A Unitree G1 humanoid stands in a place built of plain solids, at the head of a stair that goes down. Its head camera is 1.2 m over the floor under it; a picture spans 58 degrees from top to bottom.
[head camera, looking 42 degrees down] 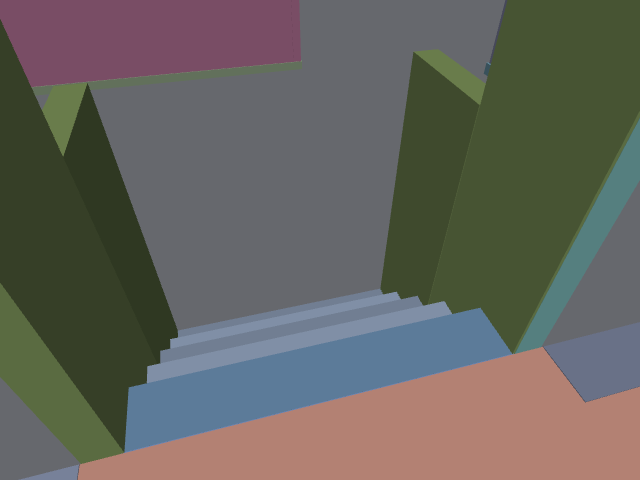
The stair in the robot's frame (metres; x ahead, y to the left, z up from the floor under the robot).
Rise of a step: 0.19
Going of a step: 0.20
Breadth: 1.20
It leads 15 degrees to the left of straight ahead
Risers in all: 5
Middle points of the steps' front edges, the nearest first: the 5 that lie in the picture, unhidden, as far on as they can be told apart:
0.83 0.01 0.00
1.02 0.06 -0.19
1.21 0.11 -0.38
1.40 0.16 -0.57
1.59 0.21 -0.76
